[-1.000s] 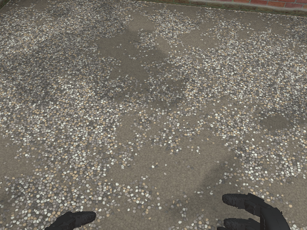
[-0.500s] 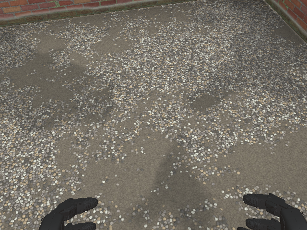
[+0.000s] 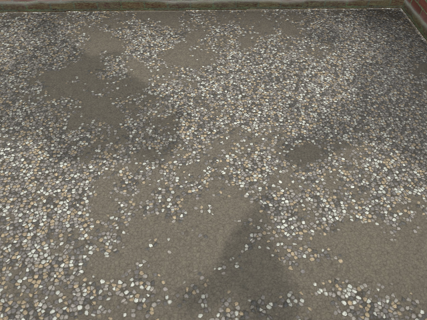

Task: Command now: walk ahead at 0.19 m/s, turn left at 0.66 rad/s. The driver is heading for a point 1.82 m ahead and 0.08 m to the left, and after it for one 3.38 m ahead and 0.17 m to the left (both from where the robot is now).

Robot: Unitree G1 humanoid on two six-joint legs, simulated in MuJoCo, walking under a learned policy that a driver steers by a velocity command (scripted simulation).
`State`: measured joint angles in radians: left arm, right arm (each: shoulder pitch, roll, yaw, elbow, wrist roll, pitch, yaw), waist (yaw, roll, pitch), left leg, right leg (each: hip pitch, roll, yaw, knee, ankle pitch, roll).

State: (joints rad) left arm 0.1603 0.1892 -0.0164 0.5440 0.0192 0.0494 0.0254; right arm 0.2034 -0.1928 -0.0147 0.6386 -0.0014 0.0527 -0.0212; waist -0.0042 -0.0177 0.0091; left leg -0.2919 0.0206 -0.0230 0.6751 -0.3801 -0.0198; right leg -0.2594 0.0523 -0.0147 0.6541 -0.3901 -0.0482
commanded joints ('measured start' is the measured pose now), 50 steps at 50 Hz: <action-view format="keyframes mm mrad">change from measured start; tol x16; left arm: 1 -17 114 41 -72 16 2 15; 8 -183 112 49 -135 9 18 2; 18 169 53 -1 38 51 16 -20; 21 -135 117 4 -45 -20 -17 -44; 50 -33 67 1 41 -2 -9 -20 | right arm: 1 -52 -90 -28 -106 -5 2 3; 9 57 -300 -106 -118 -25 31 -6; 13 -154 -212 -77 -131 -17 11 -9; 18 4 -32 8 -64 9 39 -16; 22 -194 -172 -36 -82 -1 33 3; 50 -95 -93 28 -44 -15 -15 -9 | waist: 1 7 -37 -134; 8 -125 284 -91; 15 34 207 -176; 18 39 -62 -253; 20 -5 -198 5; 50 19 32 -96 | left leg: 1 -52 -43 -32 35 182 47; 5 -10 5 -198 25 406 131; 8 172 183 -624 -209 846 338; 14 -30 37 -388 -257 415 162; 18 -216 -53 -313 -69 -268 69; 22 -33 -96 -38 -126 84 -39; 27 -97 -83 -31 -116 37 -37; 33 180 13 -42 -229 59 26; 50 247 51 -56 -274 523 59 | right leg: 1 119 -154 63 -13 800 -16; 5 -32 -100 -55 112 582 33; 7 -315 63 -59 303 -112 84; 9 -460 58 90 479 -208 112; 16 117 14 17 -135 101 36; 18 383 -223 305 -269 137 -80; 20 -52 -234 520 -520 -395 -23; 30 -33 -79 449 -293 154 -73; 50 -6 -8 272 -210 332 6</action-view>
